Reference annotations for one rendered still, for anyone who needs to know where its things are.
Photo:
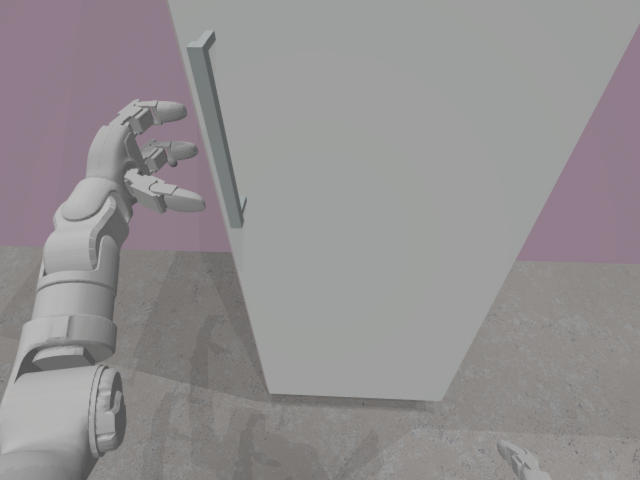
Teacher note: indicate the fridge door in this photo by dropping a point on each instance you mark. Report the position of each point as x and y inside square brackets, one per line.
[395, 155]

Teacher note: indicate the left robot upper arm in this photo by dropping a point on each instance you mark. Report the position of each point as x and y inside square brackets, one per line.
[57, 424]

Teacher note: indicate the handle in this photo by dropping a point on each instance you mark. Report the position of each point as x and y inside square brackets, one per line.
[205, 84]

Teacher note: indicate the left robot forearm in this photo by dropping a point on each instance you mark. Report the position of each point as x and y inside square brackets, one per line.
[72, 320]

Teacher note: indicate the left robot hand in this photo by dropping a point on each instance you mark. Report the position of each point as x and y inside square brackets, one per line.
[114, 155]

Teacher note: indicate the right robot hand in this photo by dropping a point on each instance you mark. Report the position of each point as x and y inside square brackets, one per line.
[523, 463]

